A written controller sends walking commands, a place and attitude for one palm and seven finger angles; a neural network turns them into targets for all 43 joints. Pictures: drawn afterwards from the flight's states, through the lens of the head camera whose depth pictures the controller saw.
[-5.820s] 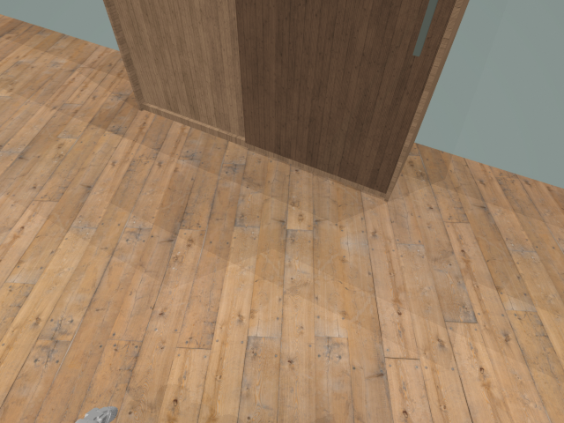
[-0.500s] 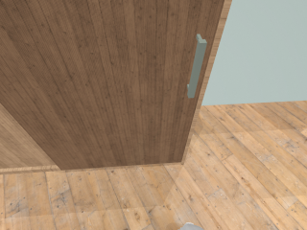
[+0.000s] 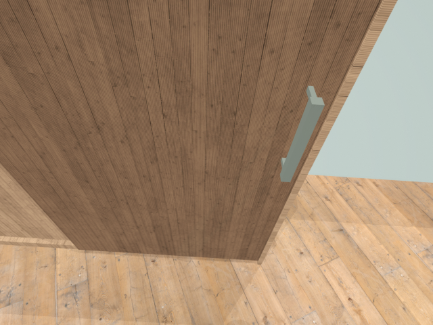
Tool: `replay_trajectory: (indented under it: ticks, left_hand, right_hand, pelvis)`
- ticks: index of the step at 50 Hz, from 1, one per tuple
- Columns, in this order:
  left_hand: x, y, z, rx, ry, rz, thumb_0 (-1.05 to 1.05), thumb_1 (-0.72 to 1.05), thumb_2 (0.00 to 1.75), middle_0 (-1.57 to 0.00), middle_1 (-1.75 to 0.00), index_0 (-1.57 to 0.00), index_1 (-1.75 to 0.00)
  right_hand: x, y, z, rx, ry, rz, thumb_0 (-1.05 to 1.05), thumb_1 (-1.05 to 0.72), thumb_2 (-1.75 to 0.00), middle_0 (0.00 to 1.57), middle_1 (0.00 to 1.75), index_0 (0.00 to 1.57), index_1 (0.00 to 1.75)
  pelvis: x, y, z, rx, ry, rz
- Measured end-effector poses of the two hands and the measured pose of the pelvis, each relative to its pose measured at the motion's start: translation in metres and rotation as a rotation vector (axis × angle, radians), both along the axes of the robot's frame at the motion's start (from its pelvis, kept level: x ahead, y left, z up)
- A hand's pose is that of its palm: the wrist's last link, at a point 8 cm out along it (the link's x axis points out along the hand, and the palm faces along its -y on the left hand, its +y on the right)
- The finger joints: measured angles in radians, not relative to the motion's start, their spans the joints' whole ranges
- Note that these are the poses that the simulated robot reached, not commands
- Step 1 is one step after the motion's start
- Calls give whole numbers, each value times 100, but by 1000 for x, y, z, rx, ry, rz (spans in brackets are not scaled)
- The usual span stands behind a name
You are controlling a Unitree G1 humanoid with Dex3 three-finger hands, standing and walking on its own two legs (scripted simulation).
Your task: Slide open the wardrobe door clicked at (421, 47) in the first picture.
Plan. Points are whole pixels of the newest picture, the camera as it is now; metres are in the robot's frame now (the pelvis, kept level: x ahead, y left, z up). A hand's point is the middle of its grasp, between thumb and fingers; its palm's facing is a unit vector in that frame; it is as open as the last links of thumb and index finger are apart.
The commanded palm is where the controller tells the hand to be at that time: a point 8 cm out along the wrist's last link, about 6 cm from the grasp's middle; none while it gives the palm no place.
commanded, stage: come to a stop and stand still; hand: right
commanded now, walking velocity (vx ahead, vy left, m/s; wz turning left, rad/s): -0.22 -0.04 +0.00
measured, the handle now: (296, 138) +0.48 -0.13 +0.09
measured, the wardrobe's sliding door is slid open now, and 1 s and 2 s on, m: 0.00 0.00 0.00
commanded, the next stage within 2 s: look again from close up in 1.26 s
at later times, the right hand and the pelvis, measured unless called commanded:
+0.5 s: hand out of the picture +0.03 -0.20 -0.16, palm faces +0.05 +0.96 -0.28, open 7.4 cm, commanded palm none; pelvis -0.02 +0.00 -0.01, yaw -2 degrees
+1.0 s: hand out of the picture -0.06 -0.24 -0.16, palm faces +0.04 +0.95 -0.30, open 7.4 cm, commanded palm none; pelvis -0.08 -0.01 +0.00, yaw -3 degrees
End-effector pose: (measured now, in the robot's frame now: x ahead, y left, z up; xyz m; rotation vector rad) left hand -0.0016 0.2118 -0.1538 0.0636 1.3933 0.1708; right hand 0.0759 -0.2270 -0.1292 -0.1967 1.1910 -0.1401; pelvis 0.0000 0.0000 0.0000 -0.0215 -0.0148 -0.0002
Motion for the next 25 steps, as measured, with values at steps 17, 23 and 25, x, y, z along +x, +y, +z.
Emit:
replay_trajectory:
  ticks: [17, 23, 25]
  left_hand:
    - [9, 5, 14, 60, -20, -49, 0, 91, 89, -20, -30, -20, -30]
    - [36, 23, 10, 80, -181, -56, 0, 91, 89, -20, -30, -20, -30]
    - [42, 24, 13, 84, -221, -68, 0, 91, 89, -20, -30, -20, -30]
  right_hand:
    - [-22, -11, -7, 17, 52, -46, 0, -91, -90, 20, 30, 20, 30]
    - [-47, -21, -2, -47, 9, -45, 1, -91, -90, 20, 30, 20, 30]
    - [-55, -24, -1, -53, -2, -49, 1, -91, -90, 20, 30, 20, 30]
  pelvis:
    - [-9, -5, 2, 26, 17, -26]
    - [-18, -2, -8, 18, 3, -30]
    - [-23, -2, -8, 13, -10, -36]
